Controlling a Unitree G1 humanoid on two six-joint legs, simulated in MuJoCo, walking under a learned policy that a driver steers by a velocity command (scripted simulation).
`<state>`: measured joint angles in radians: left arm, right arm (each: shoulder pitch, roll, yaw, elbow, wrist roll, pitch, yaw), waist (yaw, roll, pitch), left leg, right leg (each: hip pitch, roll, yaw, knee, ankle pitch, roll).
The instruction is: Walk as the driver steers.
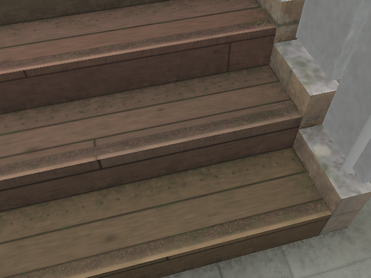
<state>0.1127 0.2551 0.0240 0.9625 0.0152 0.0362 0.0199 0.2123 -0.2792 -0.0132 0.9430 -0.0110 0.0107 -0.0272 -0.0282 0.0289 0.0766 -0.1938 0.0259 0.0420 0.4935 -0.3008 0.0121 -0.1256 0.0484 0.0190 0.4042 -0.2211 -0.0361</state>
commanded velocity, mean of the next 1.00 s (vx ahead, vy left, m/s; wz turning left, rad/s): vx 0.38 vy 0.00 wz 0.27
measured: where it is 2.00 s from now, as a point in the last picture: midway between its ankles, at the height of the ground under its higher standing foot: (133, 158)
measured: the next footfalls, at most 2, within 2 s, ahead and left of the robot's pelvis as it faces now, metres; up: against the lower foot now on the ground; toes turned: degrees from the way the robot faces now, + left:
left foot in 0.40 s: +0.14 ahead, +0.14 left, +0.00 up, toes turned +9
right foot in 0.90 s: +0.38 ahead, +0.06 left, +0.00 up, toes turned +20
